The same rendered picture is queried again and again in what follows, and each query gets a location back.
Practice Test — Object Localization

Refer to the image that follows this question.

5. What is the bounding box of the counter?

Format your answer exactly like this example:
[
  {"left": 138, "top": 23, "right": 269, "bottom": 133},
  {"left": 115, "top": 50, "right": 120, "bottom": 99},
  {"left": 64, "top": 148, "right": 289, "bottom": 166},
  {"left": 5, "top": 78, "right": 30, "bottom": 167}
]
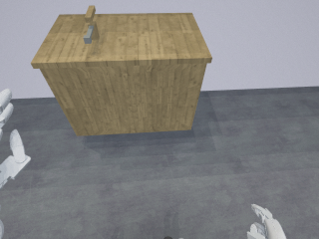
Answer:
[{"left": 30, "top": 5, "right": 212, "bottom": 136}]

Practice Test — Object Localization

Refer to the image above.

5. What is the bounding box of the tap lever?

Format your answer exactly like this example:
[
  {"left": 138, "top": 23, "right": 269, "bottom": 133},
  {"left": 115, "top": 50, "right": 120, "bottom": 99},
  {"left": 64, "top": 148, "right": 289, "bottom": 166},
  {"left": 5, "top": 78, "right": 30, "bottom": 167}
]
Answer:
[{"left": 83, "top": 25, "right": 94, "bottom": 44}]

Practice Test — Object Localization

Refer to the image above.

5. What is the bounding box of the robot right hand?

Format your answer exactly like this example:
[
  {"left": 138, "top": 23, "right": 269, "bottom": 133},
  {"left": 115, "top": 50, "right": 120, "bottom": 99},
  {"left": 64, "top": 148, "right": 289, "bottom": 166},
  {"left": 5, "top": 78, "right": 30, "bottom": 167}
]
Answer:
[{"left": 247, "top": 204, "right": 286, "bottom": 239}]

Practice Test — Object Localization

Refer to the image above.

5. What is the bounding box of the robot left hand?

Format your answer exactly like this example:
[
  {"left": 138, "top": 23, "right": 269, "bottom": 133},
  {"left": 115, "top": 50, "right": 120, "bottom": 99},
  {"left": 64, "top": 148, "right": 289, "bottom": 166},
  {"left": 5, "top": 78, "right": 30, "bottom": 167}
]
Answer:
[{"left": 0, "top": 89, "right": 31, "bottom": 190}]

